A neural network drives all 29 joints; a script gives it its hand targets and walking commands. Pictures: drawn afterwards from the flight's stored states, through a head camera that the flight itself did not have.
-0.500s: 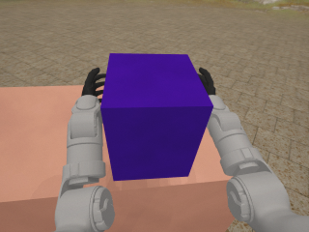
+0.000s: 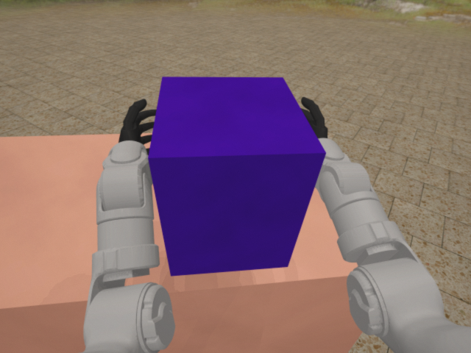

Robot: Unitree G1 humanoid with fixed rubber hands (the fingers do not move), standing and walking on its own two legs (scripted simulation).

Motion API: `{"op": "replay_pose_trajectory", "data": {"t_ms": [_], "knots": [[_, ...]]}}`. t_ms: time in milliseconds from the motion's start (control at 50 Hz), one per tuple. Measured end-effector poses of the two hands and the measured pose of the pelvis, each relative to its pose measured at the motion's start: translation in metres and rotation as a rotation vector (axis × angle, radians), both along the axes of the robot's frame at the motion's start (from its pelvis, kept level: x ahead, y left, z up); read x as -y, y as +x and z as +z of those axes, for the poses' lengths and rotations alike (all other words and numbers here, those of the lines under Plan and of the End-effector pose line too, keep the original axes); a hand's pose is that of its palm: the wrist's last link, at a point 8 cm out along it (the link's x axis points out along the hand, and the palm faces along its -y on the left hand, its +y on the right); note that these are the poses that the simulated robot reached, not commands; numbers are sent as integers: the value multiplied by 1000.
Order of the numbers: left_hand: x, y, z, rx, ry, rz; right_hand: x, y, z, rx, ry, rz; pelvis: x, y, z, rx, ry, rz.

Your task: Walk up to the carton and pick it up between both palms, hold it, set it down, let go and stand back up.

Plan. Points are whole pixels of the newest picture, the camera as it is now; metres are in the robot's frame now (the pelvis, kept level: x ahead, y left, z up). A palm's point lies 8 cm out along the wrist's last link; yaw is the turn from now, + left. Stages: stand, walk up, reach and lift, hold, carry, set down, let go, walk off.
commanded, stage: hold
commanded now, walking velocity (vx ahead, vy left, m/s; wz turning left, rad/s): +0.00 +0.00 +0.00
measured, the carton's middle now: (227, 175) +0.37 +0.00 +0.18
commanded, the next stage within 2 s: none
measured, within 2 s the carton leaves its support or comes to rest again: neither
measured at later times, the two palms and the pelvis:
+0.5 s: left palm (132, 147) +0.38 +0.15 +0.23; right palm (313, 141) +0.38 -0.14 +0.23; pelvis +0.00 +0.00 +0.00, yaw +0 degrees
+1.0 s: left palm (130, 147) +0.38 +0.15 +0.23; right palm (312, 140) +0.38 -0.14 +0.24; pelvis +0.00 +0.00 +0.00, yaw +0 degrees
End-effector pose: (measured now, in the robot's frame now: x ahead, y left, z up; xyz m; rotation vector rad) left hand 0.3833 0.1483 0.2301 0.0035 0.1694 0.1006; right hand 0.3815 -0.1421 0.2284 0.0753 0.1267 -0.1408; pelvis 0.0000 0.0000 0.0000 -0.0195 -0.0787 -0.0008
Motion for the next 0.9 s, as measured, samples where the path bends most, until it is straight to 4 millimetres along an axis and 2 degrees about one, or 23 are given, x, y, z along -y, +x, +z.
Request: {"op": "replay_pose_trajectory", "data": {"t_ms": [900], "knots": [[-3,-3,4,2,-2,10,-3,1,7,-6,7,12,0,0,0,0,0,0]]}}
